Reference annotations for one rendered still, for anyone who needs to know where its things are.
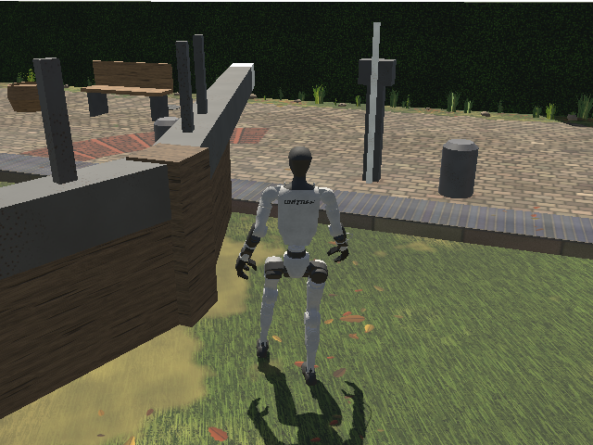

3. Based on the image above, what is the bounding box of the left robot hand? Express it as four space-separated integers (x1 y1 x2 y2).
235 256 257 280

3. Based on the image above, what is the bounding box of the right robot shin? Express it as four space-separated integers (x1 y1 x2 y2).
305 311 321 373

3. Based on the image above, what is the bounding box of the right robot hand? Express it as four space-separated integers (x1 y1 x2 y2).
327 247 349 262

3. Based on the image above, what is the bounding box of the robot left forearm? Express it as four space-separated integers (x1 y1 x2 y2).
239 222 260 261

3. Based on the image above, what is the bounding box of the right robot upper arm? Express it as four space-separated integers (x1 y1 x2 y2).
318 187 343 236

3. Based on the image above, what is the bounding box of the left robot upper arm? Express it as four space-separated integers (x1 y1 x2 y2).
252 185 280 238

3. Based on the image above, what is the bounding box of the right robot thigh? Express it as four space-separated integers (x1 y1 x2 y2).
304 260 328 328

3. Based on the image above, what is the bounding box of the robot right forearm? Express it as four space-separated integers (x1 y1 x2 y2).
334 223 348 251

